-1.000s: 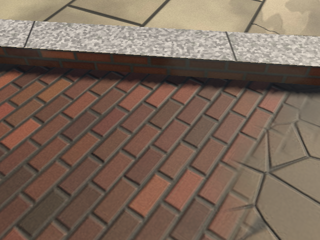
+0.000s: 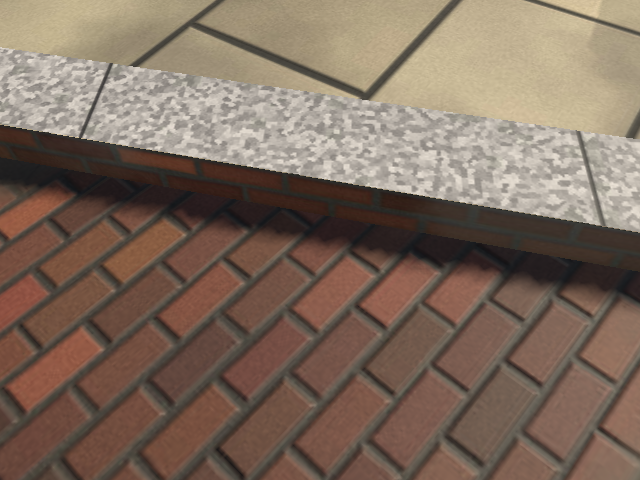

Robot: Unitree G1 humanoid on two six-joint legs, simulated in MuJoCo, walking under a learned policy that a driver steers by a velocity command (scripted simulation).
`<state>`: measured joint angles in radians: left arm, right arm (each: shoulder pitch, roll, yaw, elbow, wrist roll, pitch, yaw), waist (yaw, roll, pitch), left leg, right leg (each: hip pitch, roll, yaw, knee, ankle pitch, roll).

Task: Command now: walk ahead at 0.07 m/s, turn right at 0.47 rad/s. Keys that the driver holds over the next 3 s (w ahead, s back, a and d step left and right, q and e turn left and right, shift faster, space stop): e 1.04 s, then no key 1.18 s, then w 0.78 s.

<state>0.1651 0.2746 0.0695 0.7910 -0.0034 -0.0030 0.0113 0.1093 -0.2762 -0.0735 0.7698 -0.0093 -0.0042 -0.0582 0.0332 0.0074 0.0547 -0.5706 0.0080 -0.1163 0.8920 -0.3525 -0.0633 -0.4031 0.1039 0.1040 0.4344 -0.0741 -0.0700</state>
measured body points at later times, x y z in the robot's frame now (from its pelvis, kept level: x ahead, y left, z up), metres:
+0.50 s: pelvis +0.04 +0.04 +0.01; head +0.08 +0.04 +0.45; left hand +0.27 +0.26 -0.10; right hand +0.09 -0.27 -0.09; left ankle +0.08 +0.16 -0.74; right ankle +0.00 -0.10 -0.69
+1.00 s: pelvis +0.03 +0.00 +0.00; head +0.05 -0.03 +0.45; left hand +0.33 +0.15 -0.08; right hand +0.01 -0.32 -0.10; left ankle +0.14 +0.11 -0.71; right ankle -0.01 -0.09 -0.74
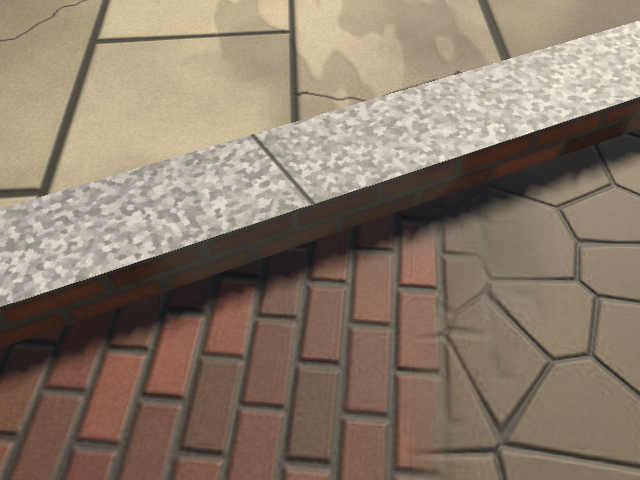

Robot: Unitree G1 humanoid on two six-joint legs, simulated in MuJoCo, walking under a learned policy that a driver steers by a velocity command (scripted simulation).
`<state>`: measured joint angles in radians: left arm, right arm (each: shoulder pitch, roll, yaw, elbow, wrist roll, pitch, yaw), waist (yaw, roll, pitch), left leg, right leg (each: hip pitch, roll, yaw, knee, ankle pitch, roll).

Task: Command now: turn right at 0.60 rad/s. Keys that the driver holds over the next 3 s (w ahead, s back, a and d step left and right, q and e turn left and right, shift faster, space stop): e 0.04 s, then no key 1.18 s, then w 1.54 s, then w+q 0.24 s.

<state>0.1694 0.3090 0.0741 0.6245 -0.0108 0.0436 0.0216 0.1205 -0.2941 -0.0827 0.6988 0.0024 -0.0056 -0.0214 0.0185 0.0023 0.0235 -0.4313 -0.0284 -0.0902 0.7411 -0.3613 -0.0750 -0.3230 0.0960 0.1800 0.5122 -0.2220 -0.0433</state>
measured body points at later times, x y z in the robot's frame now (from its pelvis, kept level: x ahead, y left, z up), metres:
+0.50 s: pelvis -0.01 +0.00 +0.00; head +0.01 -0.01 +0.45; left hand +0.17 +0.24 -0.10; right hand +0.09 -0.27 -0.12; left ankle +0.02 +0.14 -0.74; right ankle -0.04 -0.12 -0.74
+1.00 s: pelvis +0.00 -0.02 +0.00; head +0.00 -0.02 +0.45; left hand +0.14 +0.22 -0.12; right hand +0.04 -0.30 -0.13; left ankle +0.02 +0.14 -0.74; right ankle -0.04 -0.13 -0.74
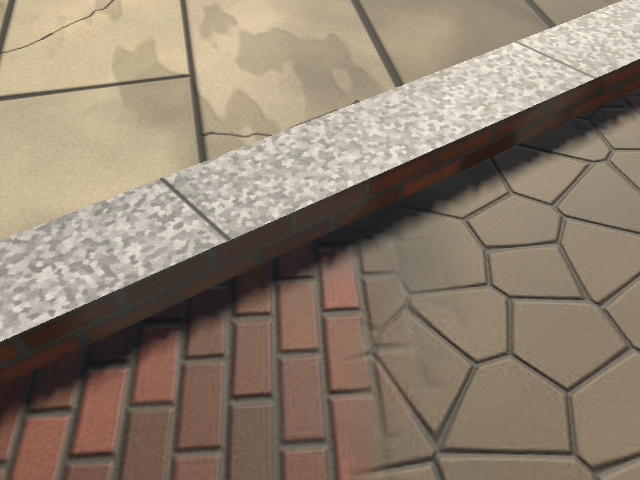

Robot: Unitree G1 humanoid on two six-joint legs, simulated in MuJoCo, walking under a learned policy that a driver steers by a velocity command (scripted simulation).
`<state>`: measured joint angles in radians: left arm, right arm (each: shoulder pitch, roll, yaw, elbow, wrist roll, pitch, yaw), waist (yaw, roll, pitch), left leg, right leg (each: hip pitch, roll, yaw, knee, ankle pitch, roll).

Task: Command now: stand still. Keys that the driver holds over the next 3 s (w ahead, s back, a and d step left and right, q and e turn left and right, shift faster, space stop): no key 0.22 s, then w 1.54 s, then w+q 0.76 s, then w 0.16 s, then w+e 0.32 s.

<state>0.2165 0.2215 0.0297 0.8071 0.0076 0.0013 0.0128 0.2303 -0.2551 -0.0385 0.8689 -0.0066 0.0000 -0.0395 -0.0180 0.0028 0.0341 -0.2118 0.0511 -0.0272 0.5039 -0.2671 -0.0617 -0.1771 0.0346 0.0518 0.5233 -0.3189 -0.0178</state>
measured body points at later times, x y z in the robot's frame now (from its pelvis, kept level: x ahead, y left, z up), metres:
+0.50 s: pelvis +0.04 +0.04 -0.01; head +0.05 +0.06 +0.44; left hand +0.07 +0.31 -0.15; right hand +0.08 -0.23 -0.13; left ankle +0.03 +0.14 -0.74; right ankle -0.03 -0.10 -0.71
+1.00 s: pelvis +0.29 +0.01 -0.02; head +0.33 +0.01 +0.43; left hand +0.51 +0.25 -0.11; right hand +0.22 -0.24 -0.15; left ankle +0.07 +0.14 -0.67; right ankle +0.40 -0.07 -0.74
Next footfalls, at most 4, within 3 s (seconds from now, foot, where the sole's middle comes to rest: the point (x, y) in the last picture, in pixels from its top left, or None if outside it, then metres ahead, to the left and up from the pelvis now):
0.94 right None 0.44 -0.08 -0.77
1.44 left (267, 401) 0.69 0.14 -0.77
1.94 right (348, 303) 0.96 -0.05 -0.77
2.56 left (240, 189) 1.24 0.23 -0.63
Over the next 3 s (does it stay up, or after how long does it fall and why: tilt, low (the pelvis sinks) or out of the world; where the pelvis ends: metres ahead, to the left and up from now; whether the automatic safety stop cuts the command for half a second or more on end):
stays up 1.32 0.23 0.14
